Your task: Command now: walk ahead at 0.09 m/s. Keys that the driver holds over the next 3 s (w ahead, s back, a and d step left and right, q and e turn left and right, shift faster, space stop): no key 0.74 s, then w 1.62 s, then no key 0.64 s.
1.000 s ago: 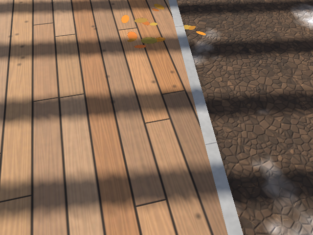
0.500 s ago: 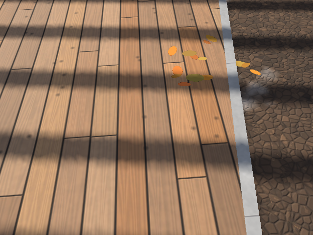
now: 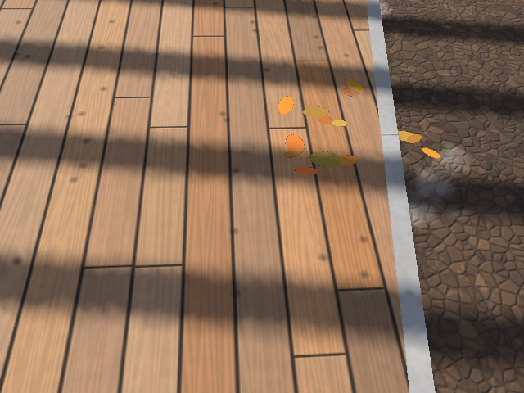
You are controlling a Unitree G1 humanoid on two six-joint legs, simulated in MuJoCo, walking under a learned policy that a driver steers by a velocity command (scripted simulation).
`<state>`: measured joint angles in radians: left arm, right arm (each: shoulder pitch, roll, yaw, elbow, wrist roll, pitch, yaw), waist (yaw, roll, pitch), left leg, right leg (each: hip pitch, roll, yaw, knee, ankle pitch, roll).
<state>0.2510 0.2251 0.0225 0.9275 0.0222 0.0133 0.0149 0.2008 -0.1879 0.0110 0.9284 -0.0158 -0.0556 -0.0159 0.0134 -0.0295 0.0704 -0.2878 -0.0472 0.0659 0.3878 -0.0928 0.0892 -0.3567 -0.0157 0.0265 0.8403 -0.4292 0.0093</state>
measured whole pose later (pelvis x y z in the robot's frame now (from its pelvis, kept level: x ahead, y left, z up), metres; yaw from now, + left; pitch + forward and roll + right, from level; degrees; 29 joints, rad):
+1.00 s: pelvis +0.08 -0.01 +0.00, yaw +0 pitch +0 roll +0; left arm 0.43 0.17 0.04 1.13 0.02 -0.02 0.03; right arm 0.32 -0.16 -0.02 1.11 -0.03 -0.03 0.00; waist 0.02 -0.02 -0.03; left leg -0.29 -0.02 0.06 0.64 -0.39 0.08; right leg -0.10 0.02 0.01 0.44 -0.34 -0.04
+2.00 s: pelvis +0.60 +0.00 -0.01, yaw +0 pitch +1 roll -1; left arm 0.49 0.16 0.03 1.09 0.03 -0.10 0.02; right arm 0.00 -0.17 -0.03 0.90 -0.02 -0.05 0.03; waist 0.08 0.02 0.06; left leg -0.56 0.04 0.09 0.58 -0.07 0.07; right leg 0.13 0.08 -0.08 0.19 -0.34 -0.07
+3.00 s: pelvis +0.98 +0.00 +0.00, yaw +0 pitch -1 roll +0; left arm 0.27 0.16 0.02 1.05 0.00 -0.01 0.02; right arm 0.30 -0.13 -0.01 1.11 -0.02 0.00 -0.04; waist 0.01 -0.01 0.00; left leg -0.20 0.02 0.00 0.48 -0.26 -0.01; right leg -0.26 0.05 -0.11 0.40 -0.13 -0.08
